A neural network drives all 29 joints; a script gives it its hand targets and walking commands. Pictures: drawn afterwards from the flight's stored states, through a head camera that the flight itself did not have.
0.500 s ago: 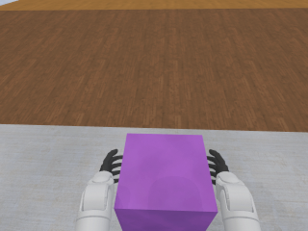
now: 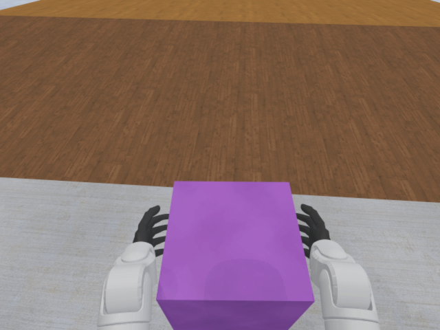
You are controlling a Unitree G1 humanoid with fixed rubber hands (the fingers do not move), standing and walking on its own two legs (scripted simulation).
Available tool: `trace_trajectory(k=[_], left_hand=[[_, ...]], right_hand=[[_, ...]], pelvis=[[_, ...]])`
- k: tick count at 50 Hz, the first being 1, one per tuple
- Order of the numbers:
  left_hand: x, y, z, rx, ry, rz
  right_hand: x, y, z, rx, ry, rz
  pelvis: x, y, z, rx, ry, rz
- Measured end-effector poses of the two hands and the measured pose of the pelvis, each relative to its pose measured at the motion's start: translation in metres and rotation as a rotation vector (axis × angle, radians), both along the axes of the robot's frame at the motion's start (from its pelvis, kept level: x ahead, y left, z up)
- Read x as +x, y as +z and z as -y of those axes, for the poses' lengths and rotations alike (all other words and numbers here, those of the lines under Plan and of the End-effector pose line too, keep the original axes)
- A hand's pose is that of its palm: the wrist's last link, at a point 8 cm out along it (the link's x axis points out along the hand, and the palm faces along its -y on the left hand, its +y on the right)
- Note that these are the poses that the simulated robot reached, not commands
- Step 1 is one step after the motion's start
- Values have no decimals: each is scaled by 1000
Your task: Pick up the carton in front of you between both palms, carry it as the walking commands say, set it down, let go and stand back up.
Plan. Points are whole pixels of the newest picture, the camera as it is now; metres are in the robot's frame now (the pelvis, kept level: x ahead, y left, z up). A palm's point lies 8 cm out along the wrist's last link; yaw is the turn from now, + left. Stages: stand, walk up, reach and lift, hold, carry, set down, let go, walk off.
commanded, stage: carry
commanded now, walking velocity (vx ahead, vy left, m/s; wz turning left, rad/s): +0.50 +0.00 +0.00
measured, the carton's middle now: (230, 262) +0.28 +0.00 +0.01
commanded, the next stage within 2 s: none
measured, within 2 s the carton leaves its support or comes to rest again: neither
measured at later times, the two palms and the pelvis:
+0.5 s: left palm (165, 181) +0.43 +0.14 +0.08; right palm (302, 177) +0.45 -0.17 +0.08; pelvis +0.21 -0.03 +0.01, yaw +1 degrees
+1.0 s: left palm (174, 112) +0.75 +0.16 +0.08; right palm (270, 115) +0.74 -0.14 +0.08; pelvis +0.53 +0.02 +0.01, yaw -2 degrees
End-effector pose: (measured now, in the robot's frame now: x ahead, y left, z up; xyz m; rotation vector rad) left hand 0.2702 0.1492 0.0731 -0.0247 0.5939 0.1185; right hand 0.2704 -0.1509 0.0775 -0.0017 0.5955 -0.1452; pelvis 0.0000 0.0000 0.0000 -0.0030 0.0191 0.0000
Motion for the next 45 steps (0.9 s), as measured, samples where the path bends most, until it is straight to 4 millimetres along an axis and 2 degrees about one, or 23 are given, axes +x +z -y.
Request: trace_trajectory(k=[5,11,14,18,22,26,32,35,38,41,45], left_hand=[[19,24,-10,-8,18,-1],[58,44,2,-29,9,34],[80,38,13,-31,9,19],[116,18,27,-21,16,-30],[140,5,21,-48,96,-116],[171,10,12,-70,151,-128],[245,15,-2,-67,148,-85],[291,12,-13,-69,128,-47],[342,1,-22,-67,92,-27],[381,-8,-21,-55,52,-101],[424,-8,-14,-59,9,-159]], right_hand=[[19,17,-10,23,-4,-1],[48,38,1,39,-54,34],[68,31,13,60,-75,21],[104,8,28,102,-101,-25],[144,0,23,96,-62,-111],[190,5,15,80,-33,-125],[264,8,1,89,-41,-83],[305,4,-11,100,-41,-45],[345,-7,-21,97,-48,-23],[372,-17,-21,92,-86,-96],[404,-14,-15,92,-134,-152]], pelvis=[[30,11,-9,-30,-27,-41],[79,15,-3,-40,-18,-71],[112,7,6,-28,-22,-71],[152,-8,18,-35,-6,-64],[185,0,26,-22,29,-69],[225,11,26,2,24,-78],[301,10,10,11,18,-68],[348,0,-3,10,7,-54],[390,-15,-18,23,-9,-42],[423,-9,-26,23,-24,-55],[465,6,-28,12,-33,-67]])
